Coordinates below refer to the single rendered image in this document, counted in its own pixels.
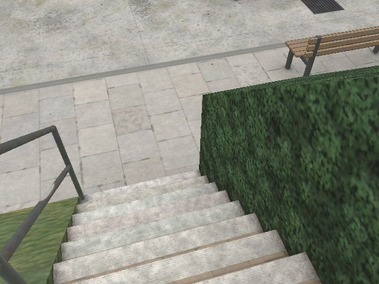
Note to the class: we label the stairs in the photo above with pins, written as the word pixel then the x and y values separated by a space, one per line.
pixel 178 229

